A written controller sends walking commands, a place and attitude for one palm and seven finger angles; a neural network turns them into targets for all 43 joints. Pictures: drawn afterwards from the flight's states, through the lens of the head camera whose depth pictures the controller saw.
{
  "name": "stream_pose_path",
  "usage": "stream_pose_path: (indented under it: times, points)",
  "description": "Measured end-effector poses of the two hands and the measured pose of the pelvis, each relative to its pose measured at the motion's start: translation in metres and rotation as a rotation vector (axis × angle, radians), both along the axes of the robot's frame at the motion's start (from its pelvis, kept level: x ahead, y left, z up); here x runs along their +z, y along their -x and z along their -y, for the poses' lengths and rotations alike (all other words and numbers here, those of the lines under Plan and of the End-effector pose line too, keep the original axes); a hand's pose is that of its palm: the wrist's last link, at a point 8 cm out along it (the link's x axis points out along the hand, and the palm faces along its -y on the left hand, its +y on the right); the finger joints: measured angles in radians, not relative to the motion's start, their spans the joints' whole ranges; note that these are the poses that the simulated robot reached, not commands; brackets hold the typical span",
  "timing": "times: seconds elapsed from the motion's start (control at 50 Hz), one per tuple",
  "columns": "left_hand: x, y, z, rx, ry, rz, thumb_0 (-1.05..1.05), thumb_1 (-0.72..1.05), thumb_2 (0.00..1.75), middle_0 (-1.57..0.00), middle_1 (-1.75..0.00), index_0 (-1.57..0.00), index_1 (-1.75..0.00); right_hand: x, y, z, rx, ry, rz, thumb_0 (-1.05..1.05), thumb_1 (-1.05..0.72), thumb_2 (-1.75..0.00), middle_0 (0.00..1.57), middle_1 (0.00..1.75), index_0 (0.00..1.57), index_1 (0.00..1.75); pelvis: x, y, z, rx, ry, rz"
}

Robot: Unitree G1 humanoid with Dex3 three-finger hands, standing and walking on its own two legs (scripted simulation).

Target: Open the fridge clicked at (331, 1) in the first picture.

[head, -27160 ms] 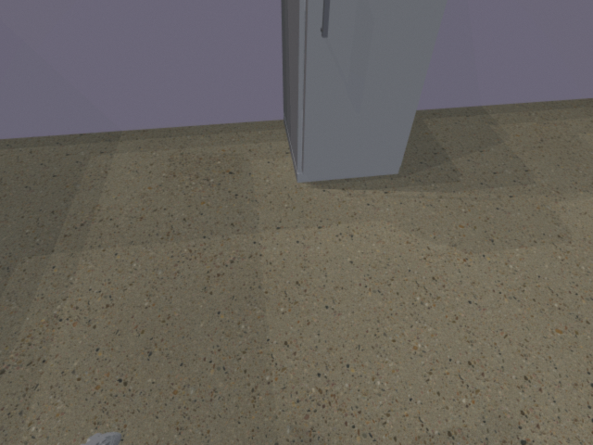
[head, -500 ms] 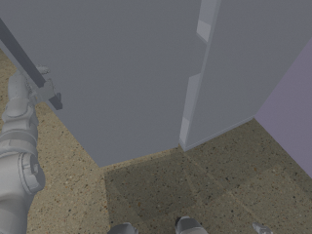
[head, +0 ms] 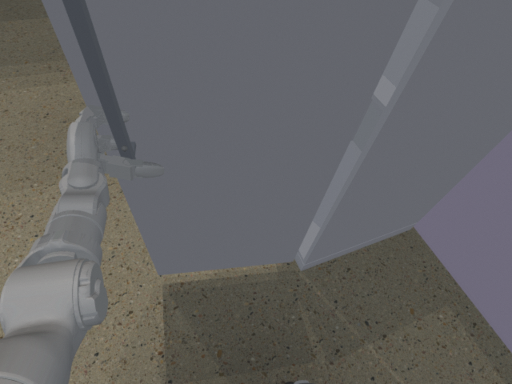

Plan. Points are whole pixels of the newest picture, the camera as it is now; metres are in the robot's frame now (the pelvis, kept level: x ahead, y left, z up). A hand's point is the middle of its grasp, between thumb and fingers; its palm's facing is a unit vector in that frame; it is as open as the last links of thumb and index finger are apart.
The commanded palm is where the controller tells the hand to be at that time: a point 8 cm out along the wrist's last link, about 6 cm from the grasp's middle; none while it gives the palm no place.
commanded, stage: loosen the grip on the handle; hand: left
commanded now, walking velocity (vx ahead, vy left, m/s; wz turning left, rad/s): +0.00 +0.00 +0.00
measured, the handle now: (102, 68) +0.51 +0.22 +0.20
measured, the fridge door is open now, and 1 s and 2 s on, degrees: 76 72 72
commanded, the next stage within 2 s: slip the hand off the handle in 0.12 s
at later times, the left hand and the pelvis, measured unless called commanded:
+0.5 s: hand (97, 153) +0.47 +0.25 +0.06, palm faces +0.29 -0.94 -0.20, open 14.7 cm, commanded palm +0.44 +0.30 +0.07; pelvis +0.01 -0.05 -0.01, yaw +0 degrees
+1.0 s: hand (66, 165) +0.45 +0.29 +0.06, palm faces +0.26 -0.95 -0.19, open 14.7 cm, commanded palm +0.40 +0.33 +0.07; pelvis +0.00 -0.04 -0.02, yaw -1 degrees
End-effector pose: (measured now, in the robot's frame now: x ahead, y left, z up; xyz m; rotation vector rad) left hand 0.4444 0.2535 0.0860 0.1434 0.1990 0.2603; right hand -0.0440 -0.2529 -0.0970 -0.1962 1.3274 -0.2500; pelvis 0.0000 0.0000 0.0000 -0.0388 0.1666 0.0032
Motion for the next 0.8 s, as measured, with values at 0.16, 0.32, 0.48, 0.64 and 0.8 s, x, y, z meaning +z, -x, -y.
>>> stream_pose_path:
  times: [0.16, 0.32, 0.48, 0.64, 0.8]
  points:
    - [-0.005, -0.004, -0.013, 0.025, -0.024, -0.033, 0.0, -0.52, 0.22, -0.29, -1.2, -0.35, -1.23, -0.008, -0.016, 0.001, -0.034, -0.028, 0.016, 0.0, -0.9, -0.9, 0.2, 0.3, 0.21, 0.3, -0.001, -0.008, 0.007, -0.02, 0.001, -0.031]
    - [-0.021, 0.004, -0.024, 0.06, -0.025, -0.059, -0.01, -0.54, 0.21, -0.26, -1.16, -0.28, -1.17, -0.01, -0.043, 0.035, 0.014, 0.027, 0.028, 0.0, -0.9, -0.9, 0.2, 0.3, 0.21, 0.3, -0.006, -0.008, 0.026, -0.005, -0.002, -0.053]
    - [-0.009, 0.005, -0.04, 0.06, -0.032, -0.013, -0.01, -0.55, 0.2, -0.25, -1.15, -0.25, -1.15, -0.007, -0.063, 0.074, 0.038, 0.099, 0.043, 0.0, -0.9, -0.9, 0.2, 0.3, 0.21, 0.3, -0.01, -0.009, 0.045, 0.002, -0.004, -0.081]
    - [-0.009, 0.018, -0.057, 0.068, -0.034, -0.046, -0.01, -0.55, 0.2, -0.25, -1.15, -0.25, -1.15, -0.006, -0.073, 0.092, 0.049, 0.127, 0.063, 0.0, -0.9, -0.9, 0.2, 0.3, 0.21, 0.3, -0.013, -0.008, 0.056, 0.005, -0.006, -0.091]
    - [-0.01, 0.022, -0.075, 0.072, -0.036, -0.05, -0.01, -0.55, 0.2, -0.25, -1.15, -0.25, -1.15, -0.011, -0.07, 0.087, 0.061, 0.131, 0.062, 0.0, -0.9, -0.9, 0.2, 0.3, 0.21, 0.3, -0.018, -0.001, 0.056, 0.01, 0.0, -0.11]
